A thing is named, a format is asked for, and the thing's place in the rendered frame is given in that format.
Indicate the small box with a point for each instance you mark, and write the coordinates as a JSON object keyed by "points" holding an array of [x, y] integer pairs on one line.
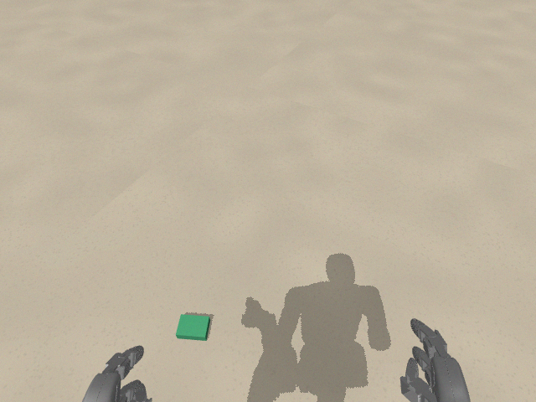
{"points": [[193, 327]]}

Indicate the right robot hand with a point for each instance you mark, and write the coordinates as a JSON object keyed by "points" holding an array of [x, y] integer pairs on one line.
{"points": [[442, 372]]}

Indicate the left robot hand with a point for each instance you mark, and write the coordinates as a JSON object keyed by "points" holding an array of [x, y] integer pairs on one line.
{"points": [[106, 387]]}

